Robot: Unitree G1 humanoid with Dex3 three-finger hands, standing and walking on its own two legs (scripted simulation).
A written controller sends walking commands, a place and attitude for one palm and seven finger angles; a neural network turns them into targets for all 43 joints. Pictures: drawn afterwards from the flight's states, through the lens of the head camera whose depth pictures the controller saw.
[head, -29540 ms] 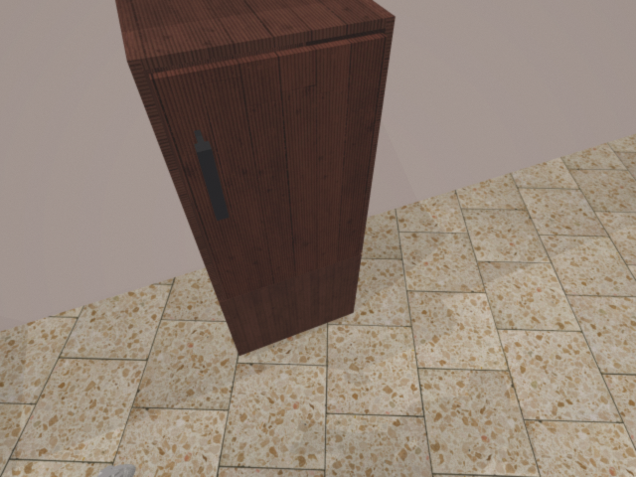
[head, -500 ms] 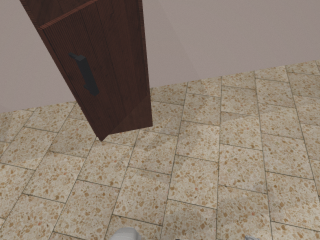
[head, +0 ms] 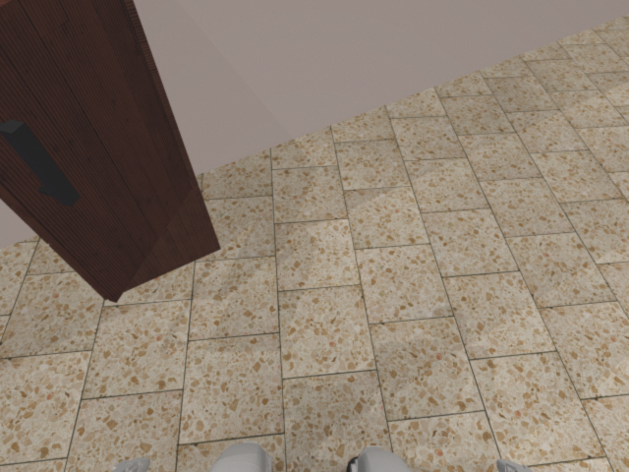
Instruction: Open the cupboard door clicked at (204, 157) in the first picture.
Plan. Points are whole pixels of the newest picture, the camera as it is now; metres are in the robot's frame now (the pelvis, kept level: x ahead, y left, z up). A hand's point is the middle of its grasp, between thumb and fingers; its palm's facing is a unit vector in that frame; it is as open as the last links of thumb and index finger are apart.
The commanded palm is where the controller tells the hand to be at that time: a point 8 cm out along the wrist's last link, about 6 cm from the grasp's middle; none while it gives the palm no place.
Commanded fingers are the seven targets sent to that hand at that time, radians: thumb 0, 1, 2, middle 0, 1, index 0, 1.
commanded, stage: walk to a spot facing it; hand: left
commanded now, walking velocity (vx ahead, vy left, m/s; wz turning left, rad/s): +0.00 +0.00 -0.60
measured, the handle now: (32, 164) +0.50 +0.46 +0.05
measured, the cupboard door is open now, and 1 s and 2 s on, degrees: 43 43 43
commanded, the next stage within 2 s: turn to face it in 1.86 s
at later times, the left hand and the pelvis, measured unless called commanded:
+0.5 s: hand (214, 464) +0.14 +0.15 -0.15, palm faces -0.31 -0.92 -0.23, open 7.4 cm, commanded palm none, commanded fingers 0.00 0.90 0.90 -0.20 -0.30 -0.20 -0.30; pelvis +0.01 -0.02 +0.02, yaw -20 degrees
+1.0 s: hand (362, 319) +0.36 -0.06 -0.15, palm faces -0.62 -0.76 -0.20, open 7.4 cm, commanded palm none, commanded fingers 0.00 0.90 0.90 -0.20 -0.30 -0.20 -0.30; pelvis +0.11 -0.11 -0.01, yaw -36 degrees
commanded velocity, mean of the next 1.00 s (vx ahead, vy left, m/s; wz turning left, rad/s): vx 0.25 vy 0.00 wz -0.51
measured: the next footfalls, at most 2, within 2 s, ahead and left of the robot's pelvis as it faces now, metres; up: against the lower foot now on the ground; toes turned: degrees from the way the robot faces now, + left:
right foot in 0.28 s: +0.03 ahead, -0.15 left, +0.00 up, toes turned -13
left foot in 0.58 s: +0.13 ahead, +0.08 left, +0.00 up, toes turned -20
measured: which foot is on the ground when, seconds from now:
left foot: down 0.00-0.28, up 0.30-0.56, down 0.58-0.96, up 0.98-1.00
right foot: down 0.00-0.04, up 0.06-0.26, down 0.28-0.58, up 0.60-0.94, down 0.96-1.00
